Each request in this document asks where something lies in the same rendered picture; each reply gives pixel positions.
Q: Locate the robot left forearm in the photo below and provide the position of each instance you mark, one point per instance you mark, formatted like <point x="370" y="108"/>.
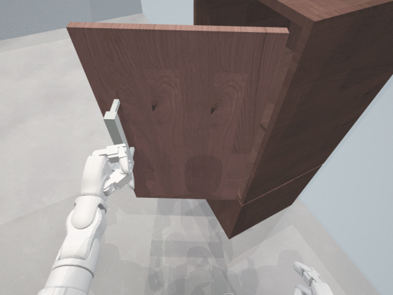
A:
<point x="76" y="262"/>

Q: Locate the left robot hand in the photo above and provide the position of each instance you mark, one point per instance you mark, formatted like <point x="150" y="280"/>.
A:
<point x="97" y="171"/>

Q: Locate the cupboard door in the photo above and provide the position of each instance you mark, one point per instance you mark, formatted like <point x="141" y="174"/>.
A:
<point x="191" y="99"/>

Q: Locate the right robot hand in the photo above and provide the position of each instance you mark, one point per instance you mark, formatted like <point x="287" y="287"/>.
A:
<point x="312" y="279"/>

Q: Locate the handle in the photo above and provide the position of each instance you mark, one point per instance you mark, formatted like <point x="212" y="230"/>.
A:
<point x="115" y="129"/>

